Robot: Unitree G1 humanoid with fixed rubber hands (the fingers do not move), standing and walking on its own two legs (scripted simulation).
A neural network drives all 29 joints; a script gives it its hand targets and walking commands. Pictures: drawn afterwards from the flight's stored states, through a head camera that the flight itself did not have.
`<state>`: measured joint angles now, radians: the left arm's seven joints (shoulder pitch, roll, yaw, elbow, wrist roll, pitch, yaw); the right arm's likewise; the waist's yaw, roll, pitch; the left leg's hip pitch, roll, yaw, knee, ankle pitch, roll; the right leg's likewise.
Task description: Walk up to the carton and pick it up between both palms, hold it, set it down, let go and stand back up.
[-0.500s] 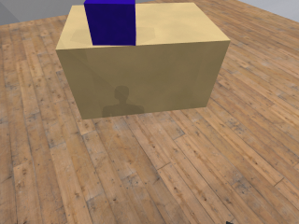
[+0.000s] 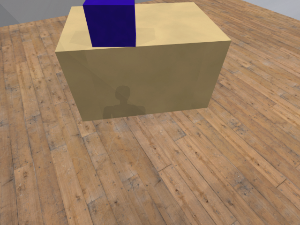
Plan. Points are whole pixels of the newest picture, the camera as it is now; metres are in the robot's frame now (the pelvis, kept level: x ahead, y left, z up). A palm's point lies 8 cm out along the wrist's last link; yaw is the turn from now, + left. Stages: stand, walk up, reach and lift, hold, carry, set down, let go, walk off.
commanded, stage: stand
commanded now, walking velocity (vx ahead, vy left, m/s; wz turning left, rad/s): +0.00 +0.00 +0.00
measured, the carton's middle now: (112, 21) +1.23 +0.24 +0.02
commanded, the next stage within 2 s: none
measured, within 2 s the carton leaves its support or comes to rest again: neither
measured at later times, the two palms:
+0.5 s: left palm out of the picture +0.01 +0.22 -0.13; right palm out of the picture +0.02 -0.23 -0.13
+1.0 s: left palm out of the picture -0.04 +0.20 -0.14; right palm out of the picture -0.03 -0.21 -0.14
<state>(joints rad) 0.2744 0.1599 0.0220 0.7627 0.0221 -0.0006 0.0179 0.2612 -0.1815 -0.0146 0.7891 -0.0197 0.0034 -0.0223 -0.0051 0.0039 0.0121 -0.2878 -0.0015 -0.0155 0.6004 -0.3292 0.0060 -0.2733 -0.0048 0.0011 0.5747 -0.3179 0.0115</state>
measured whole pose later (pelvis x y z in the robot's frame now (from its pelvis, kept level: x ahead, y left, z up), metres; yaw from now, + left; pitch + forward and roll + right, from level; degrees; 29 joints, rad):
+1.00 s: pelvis -0.01 -0.01 +0.01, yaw +0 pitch -2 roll +0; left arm 0.32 0.11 0.01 1.13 0.02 -0.01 0.04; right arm 0.30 -0.11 0.00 1.15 -0.01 0.00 -0.04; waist 0.00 0.00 0.05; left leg -0.19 0.00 -0.02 0.46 -0.24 -0.01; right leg -0.18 -0.01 0.00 0.45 -0.25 0.00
